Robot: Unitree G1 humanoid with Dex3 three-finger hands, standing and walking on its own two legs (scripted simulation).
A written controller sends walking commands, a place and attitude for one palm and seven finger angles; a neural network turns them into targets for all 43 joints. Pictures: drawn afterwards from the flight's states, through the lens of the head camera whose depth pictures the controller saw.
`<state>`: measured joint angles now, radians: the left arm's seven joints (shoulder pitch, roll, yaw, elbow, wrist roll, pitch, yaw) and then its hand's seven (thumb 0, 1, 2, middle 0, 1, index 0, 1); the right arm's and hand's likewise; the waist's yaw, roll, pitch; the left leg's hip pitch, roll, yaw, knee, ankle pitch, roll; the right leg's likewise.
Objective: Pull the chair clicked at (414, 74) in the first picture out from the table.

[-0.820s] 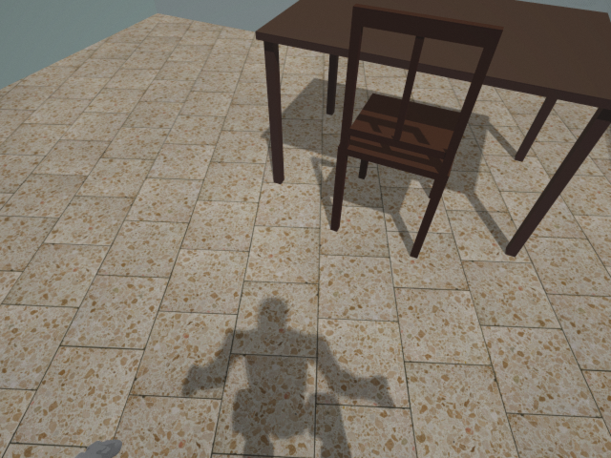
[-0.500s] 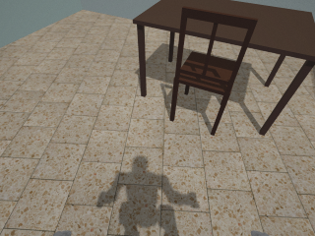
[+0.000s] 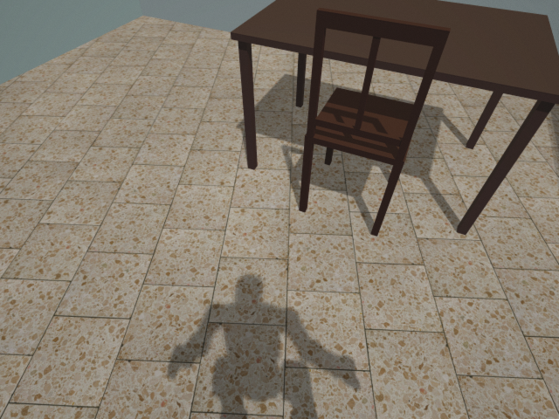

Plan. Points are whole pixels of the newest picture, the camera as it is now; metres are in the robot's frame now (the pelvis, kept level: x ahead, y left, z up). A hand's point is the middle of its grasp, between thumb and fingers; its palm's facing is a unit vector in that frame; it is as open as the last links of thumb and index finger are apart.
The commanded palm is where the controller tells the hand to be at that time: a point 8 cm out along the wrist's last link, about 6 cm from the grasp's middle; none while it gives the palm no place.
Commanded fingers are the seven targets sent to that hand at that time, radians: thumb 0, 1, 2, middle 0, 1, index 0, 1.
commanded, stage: look at it before walking up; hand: left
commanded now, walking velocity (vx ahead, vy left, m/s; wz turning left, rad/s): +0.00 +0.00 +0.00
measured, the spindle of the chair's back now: (366, 86) +1.12 -0.23 -0.08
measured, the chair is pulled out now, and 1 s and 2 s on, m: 0.00 0.00 0.00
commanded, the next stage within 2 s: walk to a spot facing it in 0.62 s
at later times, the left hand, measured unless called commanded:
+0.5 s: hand out of the picture +0.07 +0.24 -0.15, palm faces -0.02 -0.94 -0.33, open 7.4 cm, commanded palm none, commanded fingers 0.00 0.90 0.90 -0.20 -0.30 -0.20 -0.30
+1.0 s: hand out of the picture +0.05 +0.20 -0.18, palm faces -0.06 -0.97 -0.23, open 7.4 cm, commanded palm none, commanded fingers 0.00 0.90 0.90 -0.20 -0.30 -0.20 -0.30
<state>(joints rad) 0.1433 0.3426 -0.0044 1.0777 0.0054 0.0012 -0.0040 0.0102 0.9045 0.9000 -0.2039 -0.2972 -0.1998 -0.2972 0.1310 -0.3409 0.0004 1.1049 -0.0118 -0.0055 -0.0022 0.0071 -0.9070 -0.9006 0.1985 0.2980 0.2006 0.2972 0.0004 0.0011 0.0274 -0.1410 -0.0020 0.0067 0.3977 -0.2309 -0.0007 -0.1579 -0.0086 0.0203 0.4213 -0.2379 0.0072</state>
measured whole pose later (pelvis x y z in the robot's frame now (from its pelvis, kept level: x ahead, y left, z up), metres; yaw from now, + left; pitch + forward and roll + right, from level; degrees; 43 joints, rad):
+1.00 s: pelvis +0.04 -0.01 -0.02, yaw -5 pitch +0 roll +1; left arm 0.33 0.24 0.03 1.05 0.02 0.02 -0.03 0.01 0.91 0.90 -0.20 -0.30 -0.20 -0.30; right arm 0.27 -0.25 -0.01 1.07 -0.02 -0.02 0.00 0.00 -0.91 -0.90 0.20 0.30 0.20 0.30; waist 0.02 -0.01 -0.01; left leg -0.16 0.04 0.09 0.57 -0.40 -0.01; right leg -0.24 0.04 0.09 0.63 -0.39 -0.04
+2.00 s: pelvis +0.38 -0.05 -0.02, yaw -28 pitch -1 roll -1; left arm 0.13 0.19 0.05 0.93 0.02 -0.03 -0.02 0.01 0.91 0.90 -0.20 -0.30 -0.19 -0.30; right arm 0.34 -0.22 -0.05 1.07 -0.02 0.00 0.00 0.00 -0.92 -0.90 0.19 0.30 0.20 0.30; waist -0.05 0.04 0.06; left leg -0.31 0.12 0.18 0.95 -0.54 0.00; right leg -0.36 -0.04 -0.13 0.64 -0.26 -0.04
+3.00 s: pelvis +0.64 -0.18 -0.01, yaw -25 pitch -1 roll -1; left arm 0.14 0.15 0.04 1.02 0.03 0.00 0.04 0.00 0.92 0.90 -0.20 -0.30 -0.20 -0.30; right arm 0.16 -0.18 -0.06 1.03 -0.01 0.04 -0.04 0.01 -0.93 -0.90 0.19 0.30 0.19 0.30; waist 0.01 0.02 0.08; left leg -0.40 0.03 0.04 0.88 -0.48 -0.03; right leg -0.32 -0.02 -0.15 0.52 -0.19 -0.05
